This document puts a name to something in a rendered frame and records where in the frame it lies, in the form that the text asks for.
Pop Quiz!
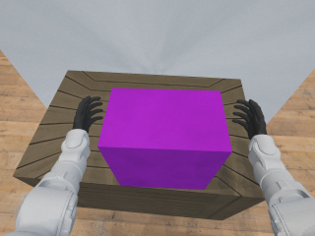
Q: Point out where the right robot hand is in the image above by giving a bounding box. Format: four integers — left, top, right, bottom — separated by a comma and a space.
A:
232, 99, 268, 141

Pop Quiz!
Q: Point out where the left robot upper arm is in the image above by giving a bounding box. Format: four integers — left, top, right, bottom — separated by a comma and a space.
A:
2, 186, 78, 236

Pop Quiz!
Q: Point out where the carton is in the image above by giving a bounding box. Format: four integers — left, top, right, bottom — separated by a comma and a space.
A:
97, 88, 232, 190

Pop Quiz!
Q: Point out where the left robot hand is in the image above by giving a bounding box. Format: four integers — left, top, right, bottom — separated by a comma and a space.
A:
72, 95, 103, 133

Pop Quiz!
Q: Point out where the robot right forearm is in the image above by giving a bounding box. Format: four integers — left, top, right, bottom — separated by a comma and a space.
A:
248, 134, 315, 207

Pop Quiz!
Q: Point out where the pedestal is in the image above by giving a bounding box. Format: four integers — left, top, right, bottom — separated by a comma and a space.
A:
13, 70, 265, 221

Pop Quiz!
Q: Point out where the right robot upper arm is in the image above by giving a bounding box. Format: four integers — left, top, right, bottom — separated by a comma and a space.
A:
268, 197, 315, 236

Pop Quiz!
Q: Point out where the robot left forearm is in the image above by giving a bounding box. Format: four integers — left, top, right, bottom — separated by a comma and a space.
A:
15, 129, 91, 229

